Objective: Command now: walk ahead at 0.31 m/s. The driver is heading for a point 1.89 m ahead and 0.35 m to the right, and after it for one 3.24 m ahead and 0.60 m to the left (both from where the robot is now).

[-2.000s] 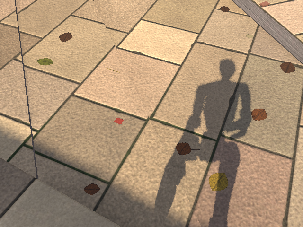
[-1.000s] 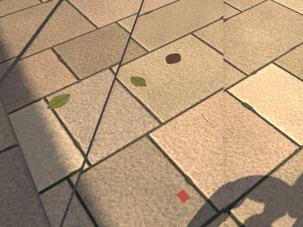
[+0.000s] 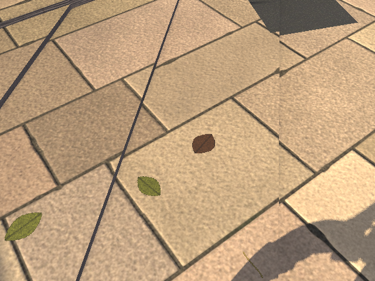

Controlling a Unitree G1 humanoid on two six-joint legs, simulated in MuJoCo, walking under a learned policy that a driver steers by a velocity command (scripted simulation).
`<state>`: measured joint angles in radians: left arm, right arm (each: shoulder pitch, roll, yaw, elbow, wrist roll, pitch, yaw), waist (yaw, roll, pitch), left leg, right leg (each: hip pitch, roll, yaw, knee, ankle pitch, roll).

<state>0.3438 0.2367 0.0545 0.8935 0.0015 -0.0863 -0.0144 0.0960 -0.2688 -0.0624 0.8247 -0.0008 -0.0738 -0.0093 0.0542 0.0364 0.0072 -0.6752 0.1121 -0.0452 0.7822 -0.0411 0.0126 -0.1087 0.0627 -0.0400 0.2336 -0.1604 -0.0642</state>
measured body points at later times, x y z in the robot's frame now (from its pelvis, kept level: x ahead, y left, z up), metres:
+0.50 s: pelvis +0.12 +0.03 -0.02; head +0.14 +0.03 +0.43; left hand +0.19 +0.30 -0.15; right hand +0.25 -0.22 -0.15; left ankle +0.21 +0.13 -0.75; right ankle +0.13 -0.11 -0.75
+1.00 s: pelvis +0.16 +0.01 -0.02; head +0.18 +0.01 +0.43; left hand +0.20 +0.25 -0.17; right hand +0.25 -0.25 -0.16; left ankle +0.21 +0.13 -0.75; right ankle +0.13 -0.11 -0.75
